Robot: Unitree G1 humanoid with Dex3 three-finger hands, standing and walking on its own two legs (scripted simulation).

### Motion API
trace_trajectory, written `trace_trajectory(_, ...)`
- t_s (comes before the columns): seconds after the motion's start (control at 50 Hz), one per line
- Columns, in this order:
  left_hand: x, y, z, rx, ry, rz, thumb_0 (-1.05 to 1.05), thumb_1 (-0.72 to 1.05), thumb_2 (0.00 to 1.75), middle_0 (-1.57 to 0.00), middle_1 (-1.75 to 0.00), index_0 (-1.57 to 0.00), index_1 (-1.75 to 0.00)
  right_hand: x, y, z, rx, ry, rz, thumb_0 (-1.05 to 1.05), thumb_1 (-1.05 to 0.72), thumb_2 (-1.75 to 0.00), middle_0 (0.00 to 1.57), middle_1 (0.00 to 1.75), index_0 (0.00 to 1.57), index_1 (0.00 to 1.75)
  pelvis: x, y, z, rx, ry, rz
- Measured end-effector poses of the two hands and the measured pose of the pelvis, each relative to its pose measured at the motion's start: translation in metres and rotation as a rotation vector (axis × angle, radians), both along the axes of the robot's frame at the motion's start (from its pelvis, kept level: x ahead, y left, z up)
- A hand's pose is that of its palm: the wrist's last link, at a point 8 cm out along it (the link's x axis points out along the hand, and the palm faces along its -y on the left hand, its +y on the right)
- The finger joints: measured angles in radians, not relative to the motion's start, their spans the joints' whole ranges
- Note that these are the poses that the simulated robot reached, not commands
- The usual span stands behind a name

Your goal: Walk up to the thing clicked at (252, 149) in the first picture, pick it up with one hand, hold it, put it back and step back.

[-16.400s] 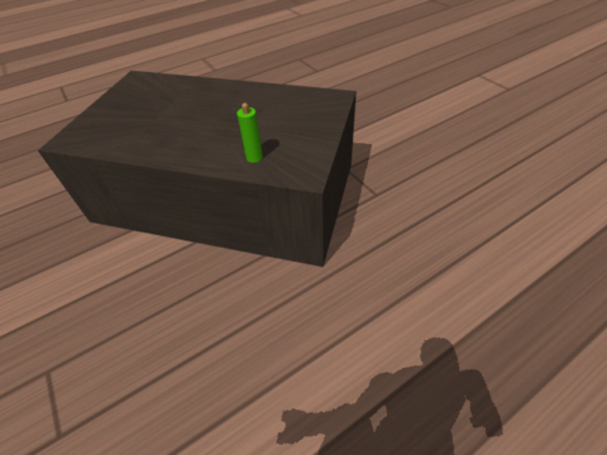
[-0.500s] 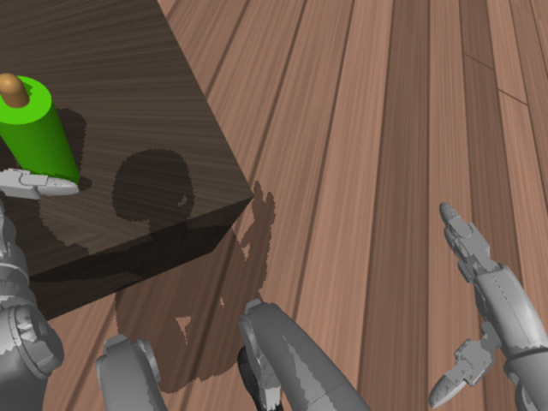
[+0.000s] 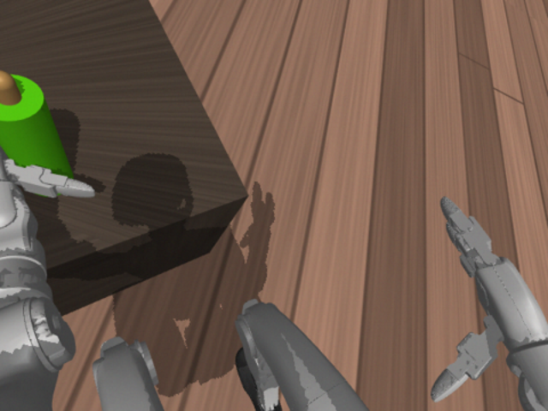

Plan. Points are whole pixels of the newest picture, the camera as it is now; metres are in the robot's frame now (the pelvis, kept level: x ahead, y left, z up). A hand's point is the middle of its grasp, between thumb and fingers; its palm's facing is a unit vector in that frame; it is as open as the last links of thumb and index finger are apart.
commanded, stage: close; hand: left
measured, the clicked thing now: (29, 138) +0.54 +0.18 -0.03
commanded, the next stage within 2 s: settle in 0.42 s
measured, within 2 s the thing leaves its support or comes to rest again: leaves its support in 0.94 s
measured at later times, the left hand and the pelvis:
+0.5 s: hand (39, 148) +0.54 +0.18 -0.06, palm faces +0.14 -0.99 -0.02, open 11.7 cm; pelvis -0.01 +0.00 +0.00, yaw +0 degrees
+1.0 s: hand (38, 149) +0.53 +0.18 -0.05, palm faces +0.13 -0.99 -0.02, open 8.4 cm; pelvis +0.01 +0.01 +0.01, yaw +0 degrees
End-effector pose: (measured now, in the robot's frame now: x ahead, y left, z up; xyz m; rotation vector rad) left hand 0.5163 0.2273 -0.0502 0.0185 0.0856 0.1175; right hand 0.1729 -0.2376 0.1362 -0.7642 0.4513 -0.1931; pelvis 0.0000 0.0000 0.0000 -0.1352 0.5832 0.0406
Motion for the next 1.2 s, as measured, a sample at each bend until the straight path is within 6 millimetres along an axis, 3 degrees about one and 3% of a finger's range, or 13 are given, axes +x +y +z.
trace_trajectory(0.14, 0.000, 0.005, 0.010, -0.009, 0.006, 0.026, -0.01, -0.61, 0.14, -0.43, -0.32, -0.45, -0.31, 0.001, 0.004, -0.003, 0.057, -0.037, 0.020, 0.00, 0.51, -0.04, 0.07, 0.05, 0.06, 0.05, -0.003, 0.001, 0.002, 0.011, -0.008, -0.007)
trace_trajectory(0.38, -0.004, -0.001, -0.001, -0.025, -0.010, 0.025, -0.01, -0.56, 0.34, -0.68, -0.58, -0.71, -0.57, -0.001, 0.010, 0.010, -0.010, -0.027, 0.062, 0.00, 0.51, -0.04, 0.07, 0.05, 0.06, 0.05, -0.006, 0.001, -0.001, 0.011, -0.005, -0.001)
trace_trajectory(0.6, -0.006, 0.000, -0.013, -0.002, 0.023, 0.033, -0.01, -0.37, 0.57, -0.92, -0.83, -0.94, -0.82, 0.000, 0.011, 0.016, -0.042, -0.026, 0.059, 0.00, 0.51, -0.04, 0.07, 0.05, 0.06, 0.05, -0.005, 0.002, 0.000, 0.001, 0.001, 0.001)
trace_trajectory(0.92, -0.008, -0.001, -0.006, -0.010, 0.072, 0.010, 0.01, -0.21, 0.95, -0.81, -0.95, -0.89, -0.97, 0.004, 0.009, 0.013, -0.002, -0.025, 0.012, 0.00, 0.52, -0.05, 0.07, 0.05, 0.06, 0.05, 0.002, 0.006, 0.009, 0.006, -0.011, 0.000)
trace_trajectory(1.2, -0.016, 0.003, 0.039, 0.007, 0.064, 0.016, 0.01, -0.20, 1.07, -0.80, -0.95, -0.88, -0.97, 0.019, 0.005, -0.012, 0.152, -0.006, -0.041, 0.00, 0.53, -0.05, 0.07, 0.05, 0.06, 0.05, 0.013, 0.011, 0.031, 0.020, -0.044, 0.002)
